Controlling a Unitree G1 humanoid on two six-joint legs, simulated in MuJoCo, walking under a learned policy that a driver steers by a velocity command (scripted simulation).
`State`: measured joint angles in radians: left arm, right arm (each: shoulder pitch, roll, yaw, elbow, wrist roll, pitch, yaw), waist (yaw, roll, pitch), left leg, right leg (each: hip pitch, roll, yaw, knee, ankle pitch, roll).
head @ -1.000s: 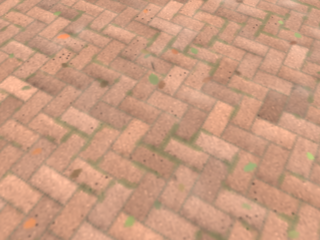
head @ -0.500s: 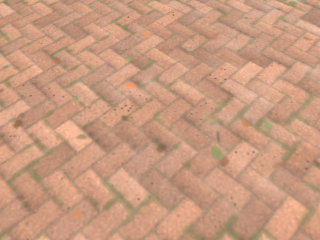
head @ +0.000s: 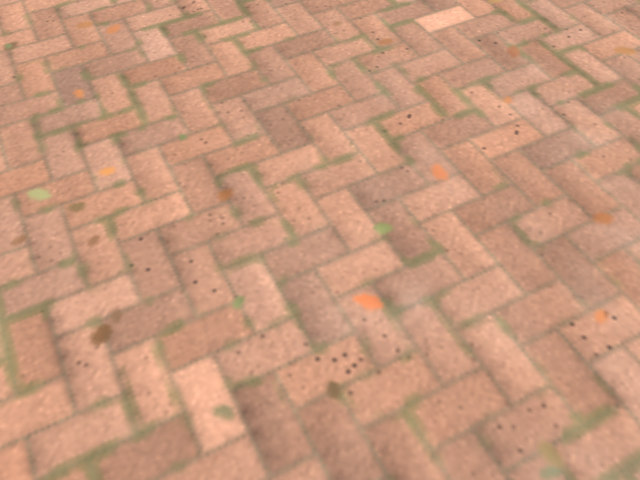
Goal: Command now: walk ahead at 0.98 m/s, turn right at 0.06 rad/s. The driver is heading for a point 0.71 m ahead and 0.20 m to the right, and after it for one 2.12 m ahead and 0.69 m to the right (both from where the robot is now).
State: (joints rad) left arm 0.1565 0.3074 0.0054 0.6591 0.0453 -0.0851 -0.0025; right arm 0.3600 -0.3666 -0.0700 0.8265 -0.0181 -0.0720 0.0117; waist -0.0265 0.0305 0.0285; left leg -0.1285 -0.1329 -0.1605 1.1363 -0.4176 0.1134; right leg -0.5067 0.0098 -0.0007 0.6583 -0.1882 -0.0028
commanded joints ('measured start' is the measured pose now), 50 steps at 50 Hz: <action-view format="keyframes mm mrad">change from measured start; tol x64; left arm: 1 268 150 79 59 -21 5 -13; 50 -53 79 58 21 -21 21 15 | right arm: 1 -142 -58 21 -142 -28 -32 11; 50 -69 4 11 -142 41 11 -42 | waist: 1 117 -77 -125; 50 13 -78 -129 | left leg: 1 -605 110 37 235 120 -7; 13 -67 129 168 -552 394 -118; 17 523 562 -427 -764 -391 -28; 34 -21 346 395 -505 1311 -100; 37 -502 77 244 432 -260 -207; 50 -385 221 123 -218 399 -185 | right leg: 1 619 -275 637 -367 -296 -244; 12 114 -130 341 -557 141 -196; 19 -331 -24 88 734 -146 -115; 33 186 80 -210 41 247 -126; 38 1077 -349 699 -142 777 -502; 50 288 -117 -18 -346 771 -187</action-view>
